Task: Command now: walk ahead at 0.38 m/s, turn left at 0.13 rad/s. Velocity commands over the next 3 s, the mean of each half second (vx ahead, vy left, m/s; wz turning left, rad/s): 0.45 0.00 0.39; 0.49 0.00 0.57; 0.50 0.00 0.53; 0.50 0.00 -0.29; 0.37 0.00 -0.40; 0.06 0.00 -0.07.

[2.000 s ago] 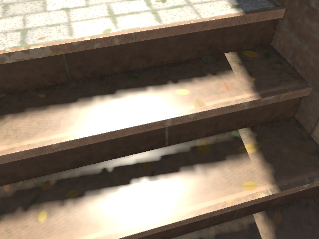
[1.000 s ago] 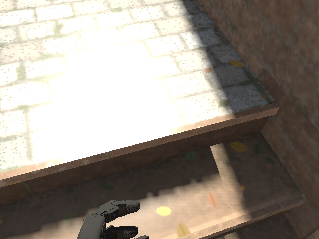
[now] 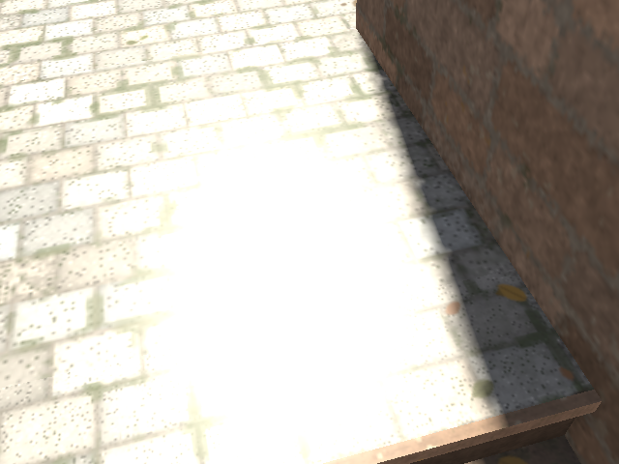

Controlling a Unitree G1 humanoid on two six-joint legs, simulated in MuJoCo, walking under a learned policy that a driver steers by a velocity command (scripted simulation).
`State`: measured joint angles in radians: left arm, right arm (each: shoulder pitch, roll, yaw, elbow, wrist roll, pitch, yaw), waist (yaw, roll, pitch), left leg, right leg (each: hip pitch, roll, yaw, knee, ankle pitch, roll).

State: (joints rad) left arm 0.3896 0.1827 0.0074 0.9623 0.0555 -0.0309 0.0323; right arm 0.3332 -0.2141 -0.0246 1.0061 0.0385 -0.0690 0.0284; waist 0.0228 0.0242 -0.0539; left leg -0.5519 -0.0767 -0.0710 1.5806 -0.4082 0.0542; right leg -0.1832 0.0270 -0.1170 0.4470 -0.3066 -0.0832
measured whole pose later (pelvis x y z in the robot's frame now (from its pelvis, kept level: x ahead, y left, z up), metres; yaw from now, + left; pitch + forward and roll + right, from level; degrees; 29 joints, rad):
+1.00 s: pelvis +0.49 +0.04 +0.33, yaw +32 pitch +0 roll -2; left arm 0.43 0.19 0.06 0.98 0.04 -0.08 0.01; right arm 0.10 -0.20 -0.03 0.64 0.06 -0.05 0.01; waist 0.02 0.05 -0.08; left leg -0.92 0.01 -0.10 1.71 -0.12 0.12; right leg -0.26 -0.11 -0.25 0.67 -0.39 0.02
